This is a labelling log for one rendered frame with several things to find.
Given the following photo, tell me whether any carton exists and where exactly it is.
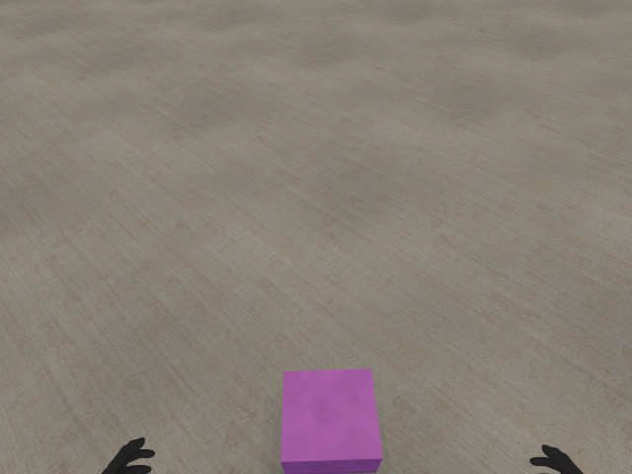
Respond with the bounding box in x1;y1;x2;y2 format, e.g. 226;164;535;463
280;368;383;474

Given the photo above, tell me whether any robot left hand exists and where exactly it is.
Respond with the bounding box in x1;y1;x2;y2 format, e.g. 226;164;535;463
102;437;155;474

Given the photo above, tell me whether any robot right hand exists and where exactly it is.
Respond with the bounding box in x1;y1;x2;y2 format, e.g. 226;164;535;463
529;444;584;474

